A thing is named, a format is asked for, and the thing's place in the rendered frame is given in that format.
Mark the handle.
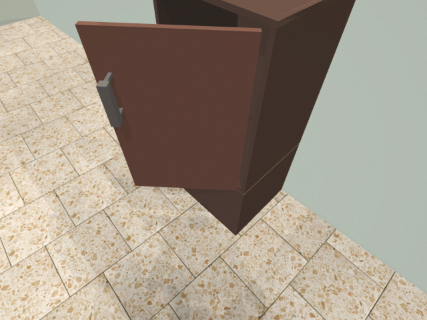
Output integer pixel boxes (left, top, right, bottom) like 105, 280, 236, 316
96, 73, 124, 127

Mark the cupboard door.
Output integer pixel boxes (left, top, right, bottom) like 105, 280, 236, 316
75, 21, 262, 191

